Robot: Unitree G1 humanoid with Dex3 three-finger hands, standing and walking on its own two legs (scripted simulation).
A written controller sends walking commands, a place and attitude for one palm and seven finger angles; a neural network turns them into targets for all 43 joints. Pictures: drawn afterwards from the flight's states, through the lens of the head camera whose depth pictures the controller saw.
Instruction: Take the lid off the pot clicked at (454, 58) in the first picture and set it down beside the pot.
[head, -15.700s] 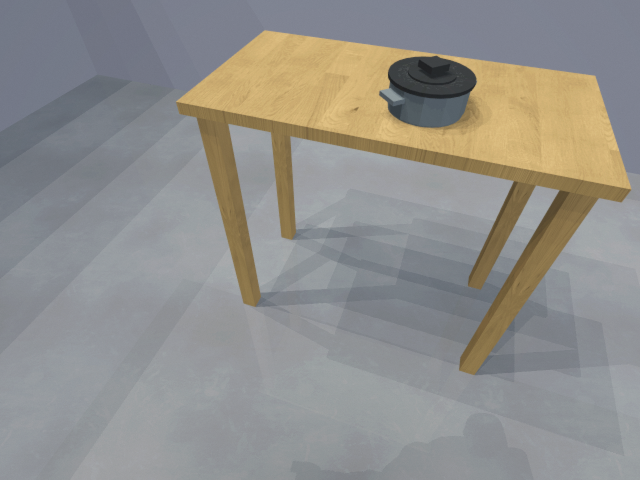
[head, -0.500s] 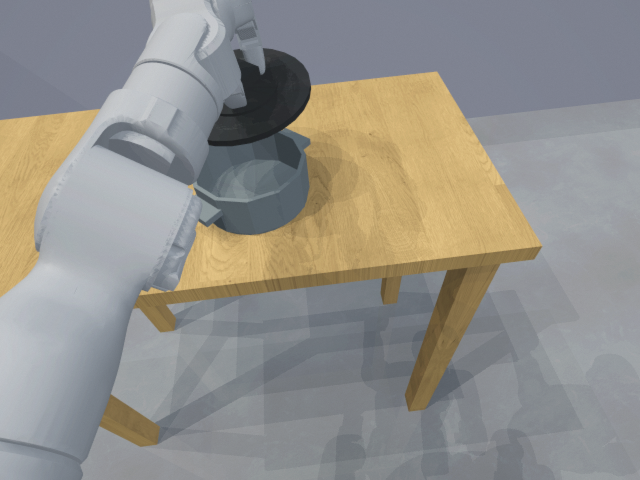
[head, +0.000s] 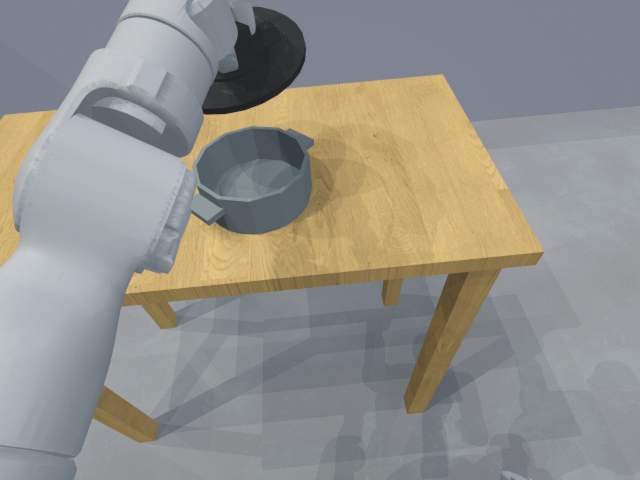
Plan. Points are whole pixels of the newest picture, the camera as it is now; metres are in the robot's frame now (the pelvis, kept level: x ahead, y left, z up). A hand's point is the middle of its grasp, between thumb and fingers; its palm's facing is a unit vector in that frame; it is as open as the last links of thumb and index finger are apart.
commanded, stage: lift the lid straight up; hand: left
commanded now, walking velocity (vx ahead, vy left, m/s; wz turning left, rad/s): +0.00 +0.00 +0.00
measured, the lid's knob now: (222, 37) +0.53 +0.07 +0.29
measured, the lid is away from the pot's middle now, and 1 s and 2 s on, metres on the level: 0.01 0.08 0.21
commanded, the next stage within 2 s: move the lid sideways beside the pot in 0.16 s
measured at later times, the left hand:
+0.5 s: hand (188, 40) +0.49 +0.09 +0.30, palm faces -0.21 -0.15 -0.97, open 8.0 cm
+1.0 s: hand (138, 43) +0.49 +0.14 +0.31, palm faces -0.21 -0.11 -0.97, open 8.0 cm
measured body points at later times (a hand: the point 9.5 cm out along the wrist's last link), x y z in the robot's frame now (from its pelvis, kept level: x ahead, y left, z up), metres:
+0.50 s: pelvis +0.00 +0.00 +0.00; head +0.03 -0.02 +0.45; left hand +0.50 +0.10 +0.36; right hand +0.06 -0.27 -0.14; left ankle -0.02 +0.10 -0.74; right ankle -0.03 -0.12 -0.74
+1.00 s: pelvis +0.00 +0.01 +0.00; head +0.03 -0.02 +0.45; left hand +0.50 +0.15 +0.36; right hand +0.07 -0.25 -0.14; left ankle -0.02 +0.10 -0.74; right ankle -0.03 -0.12 -0.74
